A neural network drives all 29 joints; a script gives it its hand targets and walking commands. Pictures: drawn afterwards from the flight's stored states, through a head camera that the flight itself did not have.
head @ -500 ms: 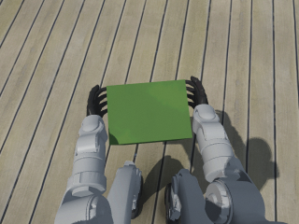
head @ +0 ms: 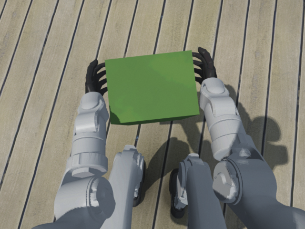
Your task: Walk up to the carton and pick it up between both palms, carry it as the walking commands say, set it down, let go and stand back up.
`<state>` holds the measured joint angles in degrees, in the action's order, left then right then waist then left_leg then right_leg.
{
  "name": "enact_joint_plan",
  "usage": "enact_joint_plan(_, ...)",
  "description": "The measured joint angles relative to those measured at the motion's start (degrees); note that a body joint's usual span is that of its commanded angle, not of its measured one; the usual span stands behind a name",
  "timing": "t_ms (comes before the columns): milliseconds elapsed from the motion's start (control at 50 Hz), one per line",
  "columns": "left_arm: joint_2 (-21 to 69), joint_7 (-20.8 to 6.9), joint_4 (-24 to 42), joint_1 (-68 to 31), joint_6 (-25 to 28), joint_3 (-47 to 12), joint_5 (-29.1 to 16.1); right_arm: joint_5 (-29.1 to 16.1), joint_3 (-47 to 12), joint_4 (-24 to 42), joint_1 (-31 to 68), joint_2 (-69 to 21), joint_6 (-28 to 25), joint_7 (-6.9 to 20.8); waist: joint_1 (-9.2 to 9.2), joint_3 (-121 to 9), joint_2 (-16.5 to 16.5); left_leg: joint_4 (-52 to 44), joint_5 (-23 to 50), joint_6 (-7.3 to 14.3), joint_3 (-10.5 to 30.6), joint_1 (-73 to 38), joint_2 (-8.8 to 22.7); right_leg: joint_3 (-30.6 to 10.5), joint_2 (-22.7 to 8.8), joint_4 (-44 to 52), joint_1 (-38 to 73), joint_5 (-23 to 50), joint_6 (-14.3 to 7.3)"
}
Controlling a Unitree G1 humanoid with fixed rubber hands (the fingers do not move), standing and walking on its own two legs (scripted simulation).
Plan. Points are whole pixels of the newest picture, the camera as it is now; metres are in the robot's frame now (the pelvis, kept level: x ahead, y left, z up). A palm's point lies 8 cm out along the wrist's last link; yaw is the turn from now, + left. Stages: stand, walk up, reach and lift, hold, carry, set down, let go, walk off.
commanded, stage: set down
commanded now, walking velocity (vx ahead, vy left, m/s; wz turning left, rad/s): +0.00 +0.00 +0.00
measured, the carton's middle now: (152, 97) +0.46 +0.05 -0.16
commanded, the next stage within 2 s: none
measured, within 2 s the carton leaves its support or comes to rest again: rests again in 1.88 s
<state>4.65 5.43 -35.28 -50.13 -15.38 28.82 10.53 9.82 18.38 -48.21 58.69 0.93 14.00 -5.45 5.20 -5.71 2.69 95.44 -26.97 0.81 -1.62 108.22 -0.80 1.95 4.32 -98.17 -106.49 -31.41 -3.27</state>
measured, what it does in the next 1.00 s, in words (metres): lowers itself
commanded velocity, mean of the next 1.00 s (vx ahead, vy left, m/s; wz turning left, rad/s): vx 0.00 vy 0.00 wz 0.00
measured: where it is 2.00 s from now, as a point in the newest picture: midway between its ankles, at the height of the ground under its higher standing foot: (155, 196)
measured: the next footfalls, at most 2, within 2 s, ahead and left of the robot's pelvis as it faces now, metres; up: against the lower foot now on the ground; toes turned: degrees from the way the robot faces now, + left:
none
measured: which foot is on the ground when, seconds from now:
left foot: down 0.00-1.00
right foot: down 0.00-1.00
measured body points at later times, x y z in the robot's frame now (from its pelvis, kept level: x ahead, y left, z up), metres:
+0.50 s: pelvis -0.01 +0.00 -0.07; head +0.30 +0.01 +0.26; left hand +0.47 +0.20 -0.18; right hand +0.53 -0.08 -0.18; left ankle +0.11 +0.11 -0.49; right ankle +0.08 -0.08 -0.49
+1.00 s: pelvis -0.01 +0.01 -0.12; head +0.33 +0.02 +0.17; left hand +0.49 +0.21 -0.27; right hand +0.55 -0.07 -0.27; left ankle +0.11 +0.11 -0.49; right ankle +0.08 -0.08 -0.49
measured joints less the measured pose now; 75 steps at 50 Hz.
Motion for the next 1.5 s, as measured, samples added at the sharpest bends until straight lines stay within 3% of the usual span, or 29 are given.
enact_joint_plan(260, -1.7, -0.3, -0.2, -4.1, -0.4, 0.9, -1.0, -1.1, -1.6, -1.2, 5.2, 1.5, 0.6, -1.1, 0.63, 2.0, 0.0, 6.0, -0.8, -0.9, 0.8, 7.6, -0.7, 0.1, 0.9, -5.8, -8.0, -0.2, 0.0)
enact_joint_plan(660, -3.9, 0.8, -1.2, -10.9, -0.9, 0.7, -2.4, -4.1, -4.6, -4.8, 13.4, 5.4, 0.3, -1.7, 0.64, 7.1, -0.1, 15.0, -1.6, -0.4, 0.0, 17.0, -0.8, 0.0, 1.0, -15.0, -17.4, -1.3, 0.8)
enact_joint_plan(980, -6.3, 2.5, -4.2, -16.9, -0.2, -0.9, -4.5, -6.9, -8.0, -9.4, 20.7, 9.5, -0.8, -1.8, 0.72, 14.3, -0.5, 21.8, -2.2, -0.1, -0.7, 21.5, -1.0, 0.0, 0.8, -22.1, -21.7, -2.2, 1.1)
enact_joint_plan(1160, -9.1, 2.9, -7.0, -19.6, 0.0, -3.7, -7.8, -8.9, -11.0, -9.7, 21.7, 10.7, -1.2, -3.1, 1.75, 16.5, -1.6, 25.3, -3.1, -0.4, -0.6, 23.1, -1.8, 0.2, 0.8, -25.7, -23.3, -3.3, 1.1)
enact_joint_plan(1500, -10.0, 2.6, -11.2, -20.7, 0.7, -4.3, -8.7, -8.2, -10.8, -12.9, 23.4, 11.1, -1.4, -3.0, 2.0, 17.0, -1.8, 27.0, -3.1, -1.0, -0.6, 24.0, -2.2, -0.1, 1.4, -27.5, -24.5, -2.9, 1.3)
